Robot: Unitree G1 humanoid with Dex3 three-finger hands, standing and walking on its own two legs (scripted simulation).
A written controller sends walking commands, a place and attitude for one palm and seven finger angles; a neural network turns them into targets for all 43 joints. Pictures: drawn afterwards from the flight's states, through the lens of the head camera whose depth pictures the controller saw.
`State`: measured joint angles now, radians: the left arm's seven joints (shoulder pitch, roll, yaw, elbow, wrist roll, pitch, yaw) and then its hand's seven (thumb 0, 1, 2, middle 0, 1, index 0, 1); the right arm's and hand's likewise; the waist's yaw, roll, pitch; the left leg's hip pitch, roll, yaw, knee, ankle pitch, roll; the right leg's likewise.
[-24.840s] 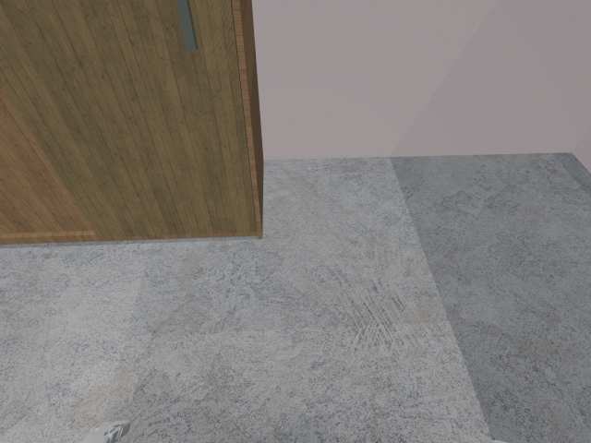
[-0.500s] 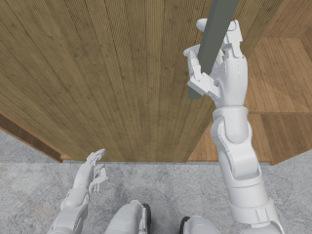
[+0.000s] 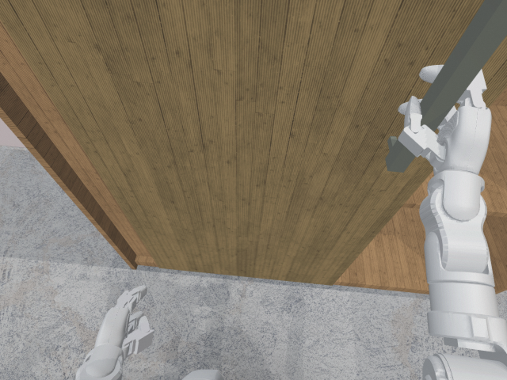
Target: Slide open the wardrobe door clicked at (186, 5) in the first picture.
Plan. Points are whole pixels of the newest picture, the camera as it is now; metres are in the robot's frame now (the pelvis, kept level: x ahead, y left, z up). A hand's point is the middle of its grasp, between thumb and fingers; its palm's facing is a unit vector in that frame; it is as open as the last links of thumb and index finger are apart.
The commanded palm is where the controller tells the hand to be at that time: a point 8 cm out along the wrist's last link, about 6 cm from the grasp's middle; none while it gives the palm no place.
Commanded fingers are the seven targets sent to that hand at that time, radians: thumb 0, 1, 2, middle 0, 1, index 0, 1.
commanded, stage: stop walking and hold the door there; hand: right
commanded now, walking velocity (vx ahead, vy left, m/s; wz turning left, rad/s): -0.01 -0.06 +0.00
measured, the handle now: (441, 80) +0.45 -0.20 +0.23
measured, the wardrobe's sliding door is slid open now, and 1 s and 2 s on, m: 0.55 0.55 0.55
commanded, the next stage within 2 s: loosen the grip on the handle in 0.92 s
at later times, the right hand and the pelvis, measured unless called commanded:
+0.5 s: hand (415, 130) +0.40 -0.17 +0.19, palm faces +0.14 +0.98 -0.11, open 6.4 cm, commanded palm +0.38 -0.21 +0.17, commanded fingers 0.00 -0.90 -0.90 0.45 1.40 0.45 1.40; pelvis -0.03 -0.04 +0.01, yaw +6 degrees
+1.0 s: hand (416, 130) +0.40 -0.17 +0.19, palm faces +0.09 +0.99 -0.08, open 6.4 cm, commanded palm +0.38 -0.22 +0.19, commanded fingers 0.00 -0.90 -0.90 0.45 1.40 0.45 1.40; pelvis -0.02 -0.06 +0.00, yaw +6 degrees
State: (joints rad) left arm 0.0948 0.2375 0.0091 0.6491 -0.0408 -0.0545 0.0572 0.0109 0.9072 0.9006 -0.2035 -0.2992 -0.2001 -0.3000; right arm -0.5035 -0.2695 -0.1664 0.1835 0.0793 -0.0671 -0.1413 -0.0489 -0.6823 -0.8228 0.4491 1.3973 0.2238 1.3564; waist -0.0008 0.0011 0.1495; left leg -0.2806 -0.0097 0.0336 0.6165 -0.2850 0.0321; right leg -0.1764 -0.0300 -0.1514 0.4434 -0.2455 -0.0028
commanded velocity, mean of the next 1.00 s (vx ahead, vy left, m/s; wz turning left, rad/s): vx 0.00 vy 0.00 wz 0.00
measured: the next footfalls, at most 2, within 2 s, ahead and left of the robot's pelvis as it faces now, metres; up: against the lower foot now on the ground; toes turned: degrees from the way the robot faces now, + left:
none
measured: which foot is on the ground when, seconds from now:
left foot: down 0.00-1.00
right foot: down 0.00-1.00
